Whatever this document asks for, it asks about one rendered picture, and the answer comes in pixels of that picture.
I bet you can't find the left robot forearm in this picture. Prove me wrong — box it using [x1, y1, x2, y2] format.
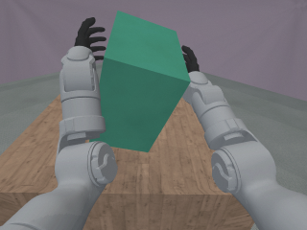
[55, 46, 106, 172]

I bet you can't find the right robot forearm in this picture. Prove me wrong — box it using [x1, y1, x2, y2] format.
[182, 71, 276, 172]

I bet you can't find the pedestal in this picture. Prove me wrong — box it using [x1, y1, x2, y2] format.
[0, 94, 254, 230]

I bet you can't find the robot right upper arm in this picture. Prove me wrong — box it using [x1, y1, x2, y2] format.
[211, 141, 307, 230]

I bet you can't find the right robot hand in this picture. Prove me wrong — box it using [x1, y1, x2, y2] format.
[181, 45, 200, 73]

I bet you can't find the carton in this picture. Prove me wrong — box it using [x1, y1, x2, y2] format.
[89, 11, 191, 152]

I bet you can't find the left robot hand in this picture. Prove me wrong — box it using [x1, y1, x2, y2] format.
[74, 17, 106, 60]

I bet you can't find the robot left upper arm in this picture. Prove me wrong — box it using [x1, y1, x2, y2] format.
[0, 141, 118, 230]

